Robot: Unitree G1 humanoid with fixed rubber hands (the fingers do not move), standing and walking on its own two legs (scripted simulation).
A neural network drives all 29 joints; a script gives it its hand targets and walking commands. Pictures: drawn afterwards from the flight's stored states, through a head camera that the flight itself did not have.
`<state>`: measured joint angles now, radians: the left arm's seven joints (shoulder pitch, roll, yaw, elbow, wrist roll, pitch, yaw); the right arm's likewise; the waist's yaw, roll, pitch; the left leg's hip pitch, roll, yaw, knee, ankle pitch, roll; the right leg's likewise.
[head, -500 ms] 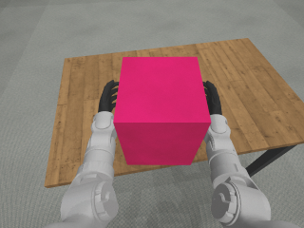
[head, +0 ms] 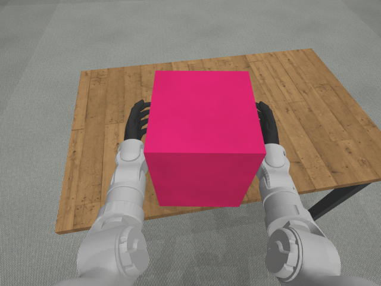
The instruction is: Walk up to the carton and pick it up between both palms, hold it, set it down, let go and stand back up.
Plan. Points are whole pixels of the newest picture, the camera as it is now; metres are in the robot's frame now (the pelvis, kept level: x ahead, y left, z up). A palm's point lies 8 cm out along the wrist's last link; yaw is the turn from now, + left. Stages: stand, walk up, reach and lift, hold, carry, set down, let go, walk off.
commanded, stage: reach and lift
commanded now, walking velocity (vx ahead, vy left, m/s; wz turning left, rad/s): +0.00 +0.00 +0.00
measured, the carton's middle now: (200, 144) +0.41 -0.02 +0.03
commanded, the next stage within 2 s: none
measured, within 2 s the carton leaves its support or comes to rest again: leaves its support in 0.20 s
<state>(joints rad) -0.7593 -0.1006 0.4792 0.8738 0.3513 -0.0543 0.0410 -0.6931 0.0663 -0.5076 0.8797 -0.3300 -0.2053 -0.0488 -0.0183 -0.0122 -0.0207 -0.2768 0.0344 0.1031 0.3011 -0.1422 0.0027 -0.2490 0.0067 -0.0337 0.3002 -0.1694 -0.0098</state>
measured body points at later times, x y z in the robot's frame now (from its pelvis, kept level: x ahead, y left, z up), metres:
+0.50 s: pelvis -0.03 +0.00 +0.00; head +0.01 +0.02 +0.45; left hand +0.39 +0.14 +0.08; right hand +0.39 -0.15 +0.09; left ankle +0.00 +0.12 -0.75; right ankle -0.02 -0.11 -0.75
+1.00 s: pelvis -0.02 -0.01 +0.00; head +0.01 +0.01 +0.45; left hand +0.40 +0.13 +0.09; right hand +0.40 -0.16 +0.09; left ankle +0.00 +0.12 -0.75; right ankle -0.02 -0.11 -0.75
